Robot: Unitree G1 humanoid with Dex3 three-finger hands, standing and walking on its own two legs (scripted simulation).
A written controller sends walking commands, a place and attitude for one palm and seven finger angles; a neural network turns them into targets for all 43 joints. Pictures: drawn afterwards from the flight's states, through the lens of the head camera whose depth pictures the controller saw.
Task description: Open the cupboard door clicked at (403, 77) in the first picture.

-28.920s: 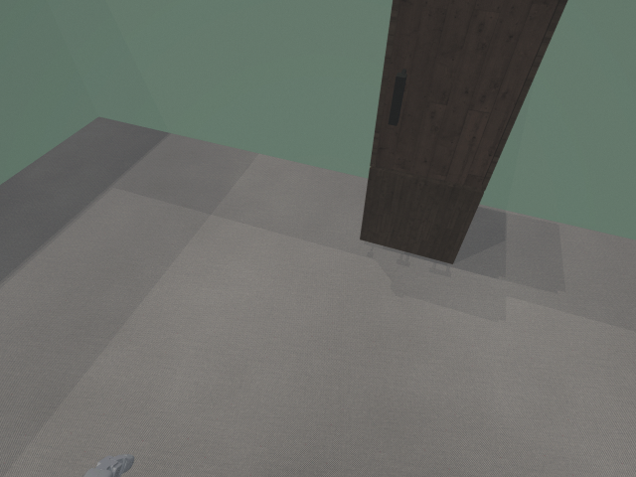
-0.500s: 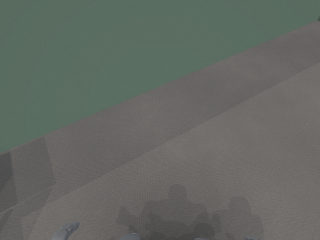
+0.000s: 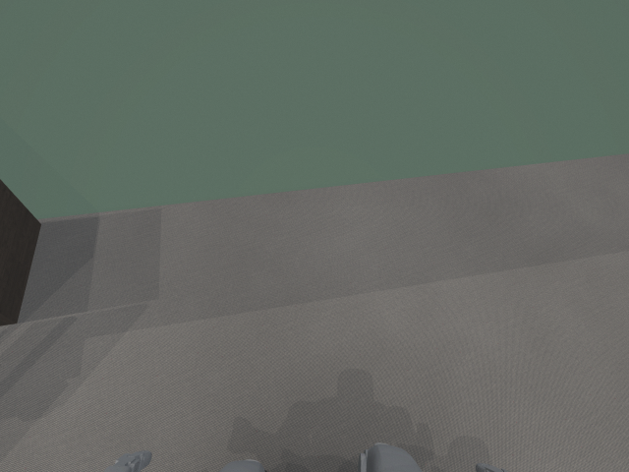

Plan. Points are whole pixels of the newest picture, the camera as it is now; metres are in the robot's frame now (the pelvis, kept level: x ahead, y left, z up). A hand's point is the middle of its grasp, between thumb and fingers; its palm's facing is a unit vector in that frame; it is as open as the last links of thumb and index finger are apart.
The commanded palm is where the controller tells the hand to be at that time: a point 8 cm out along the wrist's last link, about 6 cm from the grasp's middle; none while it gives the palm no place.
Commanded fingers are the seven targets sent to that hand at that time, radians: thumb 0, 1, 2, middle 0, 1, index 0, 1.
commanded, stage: turn to face it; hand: left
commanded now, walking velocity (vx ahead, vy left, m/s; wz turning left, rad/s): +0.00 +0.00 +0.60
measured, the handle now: out of the picture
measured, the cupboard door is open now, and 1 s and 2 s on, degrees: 51 51 51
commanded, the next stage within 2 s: take the last steps up to it in 1.74 s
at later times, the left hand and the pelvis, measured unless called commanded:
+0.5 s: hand out of the picture +0.01 +0.17 -0.17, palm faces +0.31 -0.93 -0.21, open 7.4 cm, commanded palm none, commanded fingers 0.00 0.90 0.90 -0.20 -0.30 -0.20 -0.30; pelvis +0.01 -0.03 +0.00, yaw +18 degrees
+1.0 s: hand out of the picture +0.04 +0.19 -0.14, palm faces +0.53 -0.79 -0.30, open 7.4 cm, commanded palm none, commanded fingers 0.00 0.90 0.90 -0.20 -0.30 -0.20 -0.30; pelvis +0.05 -0.06 +0.00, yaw +35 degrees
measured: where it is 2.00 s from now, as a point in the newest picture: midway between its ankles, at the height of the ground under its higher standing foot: outside the picture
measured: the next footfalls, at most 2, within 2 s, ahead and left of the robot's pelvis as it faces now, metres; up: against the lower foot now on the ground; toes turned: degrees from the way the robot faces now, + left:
right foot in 0.18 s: +0.06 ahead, -0.16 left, +0.00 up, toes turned +4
left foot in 0.52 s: +0.01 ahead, +0.09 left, +0.00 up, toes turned +24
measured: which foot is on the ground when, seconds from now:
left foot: down 0.00-0.16, up 0.18-0.50, down 0.52-0.94, up 0.96-1.00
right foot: up 0.00-0.16, down 0.18-0.52, up 0.54-0.92, down 0.94-1.00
